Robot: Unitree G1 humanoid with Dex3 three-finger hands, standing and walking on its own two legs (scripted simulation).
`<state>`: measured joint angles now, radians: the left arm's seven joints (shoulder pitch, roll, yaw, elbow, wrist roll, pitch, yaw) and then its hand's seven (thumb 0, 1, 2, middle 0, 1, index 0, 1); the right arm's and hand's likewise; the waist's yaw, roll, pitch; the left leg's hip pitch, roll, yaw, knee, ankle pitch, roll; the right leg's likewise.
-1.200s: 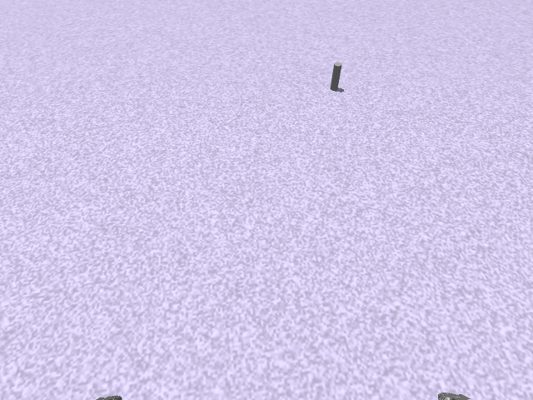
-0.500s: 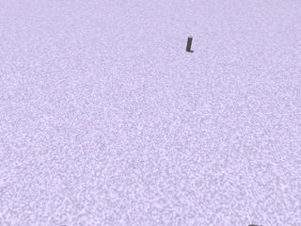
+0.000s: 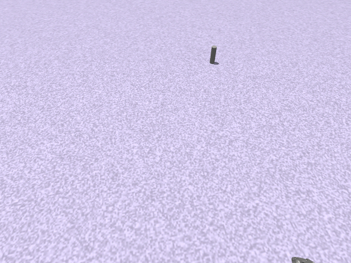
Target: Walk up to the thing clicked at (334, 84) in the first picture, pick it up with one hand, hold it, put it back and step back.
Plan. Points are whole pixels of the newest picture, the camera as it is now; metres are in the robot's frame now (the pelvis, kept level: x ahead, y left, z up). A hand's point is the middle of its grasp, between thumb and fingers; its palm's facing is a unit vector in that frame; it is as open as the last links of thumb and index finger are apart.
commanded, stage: walk up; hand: left
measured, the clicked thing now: (213, 54) +2.06 -0.36 -0.69
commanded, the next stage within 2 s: none
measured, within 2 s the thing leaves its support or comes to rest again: neither
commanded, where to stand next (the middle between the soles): +1.68 -0.46 m, yaw -16 degrees
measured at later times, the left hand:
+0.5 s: hand (128, 221) +0.24 +0.16 -0.14, palm faces -0.11 -0.92 -0.37, open 7.4 cm
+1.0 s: hand (159, 113) +0.65 +0.09 -0.13, palm faces -0.35 -0.86 -0.36, open 7.4 cm
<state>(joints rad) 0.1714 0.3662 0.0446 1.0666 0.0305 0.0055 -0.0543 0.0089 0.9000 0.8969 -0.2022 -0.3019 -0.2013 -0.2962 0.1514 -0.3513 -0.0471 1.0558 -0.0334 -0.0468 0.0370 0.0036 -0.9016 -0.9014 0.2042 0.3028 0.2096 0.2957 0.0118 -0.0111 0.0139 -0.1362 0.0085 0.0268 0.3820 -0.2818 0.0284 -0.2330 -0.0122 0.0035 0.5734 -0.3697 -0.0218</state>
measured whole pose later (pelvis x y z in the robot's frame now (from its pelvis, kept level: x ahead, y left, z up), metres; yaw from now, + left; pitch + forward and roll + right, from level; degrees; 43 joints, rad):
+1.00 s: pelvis +0.46 -0.14 -0.01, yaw -16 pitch -1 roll +1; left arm 0.17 0.46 0.05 0.89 0.01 -0.05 -0.10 0.01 0.90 0.90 -0.20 -0.30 -0.20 -0.30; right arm 0.34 -0.42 -0.07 0.89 -0.01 -0.09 0.07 0.00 -0.90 -0.90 0.20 0.30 0.21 0.30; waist -0.05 -0.04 0.06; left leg -0.08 0.06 0.18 0.40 -0.30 -0.01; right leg -0.54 -0.11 -0.01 0.70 -0.17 -0.01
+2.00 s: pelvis +0.99 -0.29 -0.02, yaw -16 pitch -2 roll +2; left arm 0.19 0.42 0.06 0.92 0.01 -0.05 -0.08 0.01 0.90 0.90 -0.20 -0.30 -0.20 -0.30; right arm 0.37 -0.41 -0.06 0.89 0.00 -0.07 0.06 0.00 -0.90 -0.90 0.21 0.30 0.21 0.30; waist -0.04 -0.02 0.07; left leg -0.01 0.02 0.11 0.44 -0.39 -0.01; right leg -0.46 -0.09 -0.04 0.57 -0.08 -0.03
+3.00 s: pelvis +1.38 -0.41 -0.02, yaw -15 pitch -3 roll +1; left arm 0.25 0.39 0.05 0.87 0.00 -0.09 -0.04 0.01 0.90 0.90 -0.20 -0.30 -0.20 -0.30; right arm 0.31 -0.43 -0.05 0.90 0.00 -0.03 0.04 0.01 -0.90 -0.90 0.20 0.30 0.21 0.30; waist 0.00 0.05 0.09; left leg -0.33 0.04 0.01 1.03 -0.46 0.04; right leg -0.33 -0.05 -0.06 0.61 -0.23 -0.02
